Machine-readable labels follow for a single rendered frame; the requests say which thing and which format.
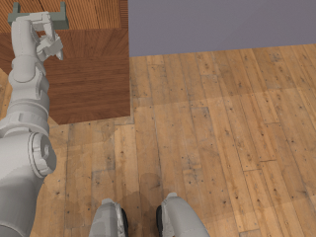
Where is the drawer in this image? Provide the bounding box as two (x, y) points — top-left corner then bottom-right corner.
(0, 0), (120, 33)

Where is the robot left upper arm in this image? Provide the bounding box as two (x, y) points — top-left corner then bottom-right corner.
(0, 132), (57, 237)

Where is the right robot shin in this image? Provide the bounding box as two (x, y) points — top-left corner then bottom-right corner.
(162, 193), (177, 237)

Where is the left robot hand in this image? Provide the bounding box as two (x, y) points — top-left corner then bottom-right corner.
(11, 11), (63, 65)

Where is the cabinet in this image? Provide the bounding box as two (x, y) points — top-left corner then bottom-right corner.
(0, 0), (130, 125)

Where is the left robot thigh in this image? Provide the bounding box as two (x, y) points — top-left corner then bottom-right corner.
(88, 202), (123, 237)

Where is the handle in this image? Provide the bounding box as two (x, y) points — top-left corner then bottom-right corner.
(7, 1), (69, 30)

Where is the left robot forearm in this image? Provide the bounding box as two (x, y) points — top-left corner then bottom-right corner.
(0, 55), (50, 138)

